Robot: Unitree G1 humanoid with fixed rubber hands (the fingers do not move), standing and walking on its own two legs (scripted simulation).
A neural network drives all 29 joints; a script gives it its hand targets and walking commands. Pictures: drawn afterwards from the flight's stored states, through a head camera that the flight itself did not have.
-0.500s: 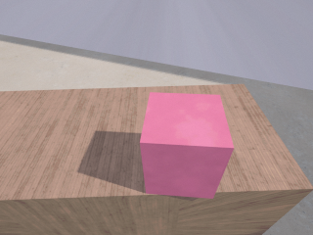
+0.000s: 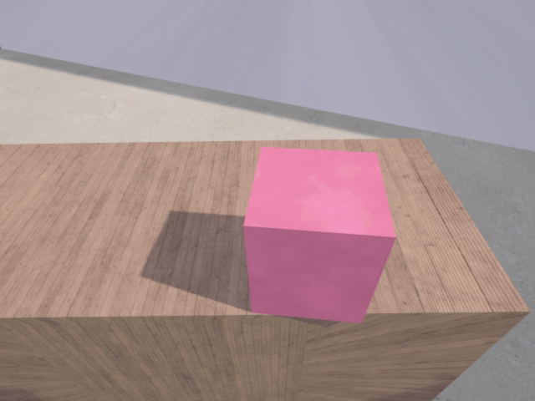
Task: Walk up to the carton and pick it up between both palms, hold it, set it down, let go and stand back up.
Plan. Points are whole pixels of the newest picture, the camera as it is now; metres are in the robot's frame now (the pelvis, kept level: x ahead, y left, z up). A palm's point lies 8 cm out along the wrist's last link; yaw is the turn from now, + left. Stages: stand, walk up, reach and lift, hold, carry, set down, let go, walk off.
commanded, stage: stand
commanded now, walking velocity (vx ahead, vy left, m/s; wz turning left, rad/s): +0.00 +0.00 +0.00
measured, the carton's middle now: (311, 235) +0.43 -0.03 +0.02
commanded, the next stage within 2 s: none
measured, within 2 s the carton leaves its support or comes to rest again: neither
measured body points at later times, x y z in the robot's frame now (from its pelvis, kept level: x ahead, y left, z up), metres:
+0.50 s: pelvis -0.01 -0.01 +0.00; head -0.02 +0.00 +0.45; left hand -0.04 +0.20 -0.17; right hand -0.03 -0.21 -0.16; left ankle +0.07 +0.13 -0.74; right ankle +0.01 -0.10 -0.74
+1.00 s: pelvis +0.01 -0.02 +0.00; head +0.01 -0.01 +0.45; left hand -0.02 +0.19 -0.17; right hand -0.01 -0.21 -0.16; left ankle +0.07 +0.13 -0.74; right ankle +0.01 -0.10 -0.74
